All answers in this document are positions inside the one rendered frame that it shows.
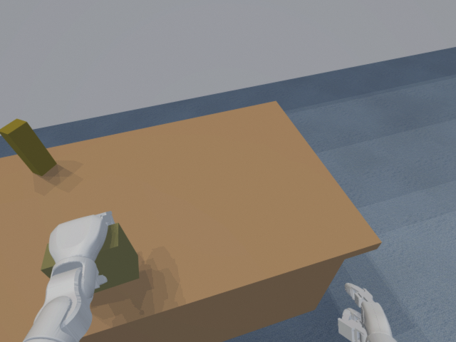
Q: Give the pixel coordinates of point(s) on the table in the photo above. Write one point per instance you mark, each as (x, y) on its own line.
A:
(236, 222)

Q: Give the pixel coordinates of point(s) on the robot right hand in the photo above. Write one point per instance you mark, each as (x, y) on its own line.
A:
(357, 326)

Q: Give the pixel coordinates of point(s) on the sponge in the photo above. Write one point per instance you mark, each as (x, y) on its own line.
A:
(117, 259)

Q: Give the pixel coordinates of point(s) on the robot left hand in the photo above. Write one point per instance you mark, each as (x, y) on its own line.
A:
(82, 237)

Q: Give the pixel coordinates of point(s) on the left robot forearm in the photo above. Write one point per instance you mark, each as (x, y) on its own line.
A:
(65, 315)

